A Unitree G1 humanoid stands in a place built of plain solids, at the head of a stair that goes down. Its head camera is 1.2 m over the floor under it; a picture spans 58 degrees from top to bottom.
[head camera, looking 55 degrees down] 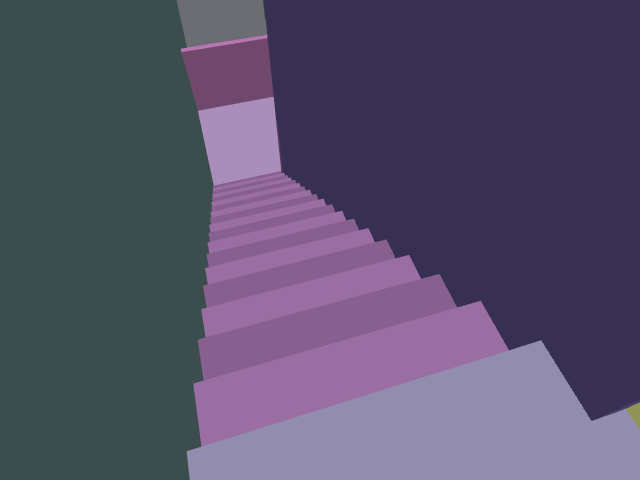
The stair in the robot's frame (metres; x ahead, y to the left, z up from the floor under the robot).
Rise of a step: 0.19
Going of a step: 0.24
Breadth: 1.02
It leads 17 degrees to the left of straight ahead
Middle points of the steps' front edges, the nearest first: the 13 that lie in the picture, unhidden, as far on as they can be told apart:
0.34 -0.15 0.00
0.56 -0.09 -0.19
0.79 -0.02 -0.39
1.02 0.05 -0.58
1.24 0.12 -0.78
1.47 0.19 -0.97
1.69 0.25 -1.17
1.92 0.32 -1.36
2.15 0.39 -1.56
2.37 0.46 -1.75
2.60 0.53 -1.95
2.83 0.59 -2.14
3.05 0.66 -2.34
